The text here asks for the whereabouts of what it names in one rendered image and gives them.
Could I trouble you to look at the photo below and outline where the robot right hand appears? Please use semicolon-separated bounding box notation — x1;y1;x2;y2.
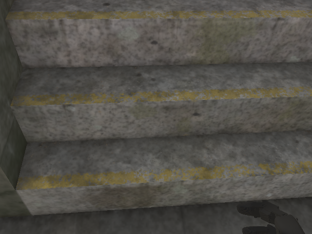
237;200;305;234

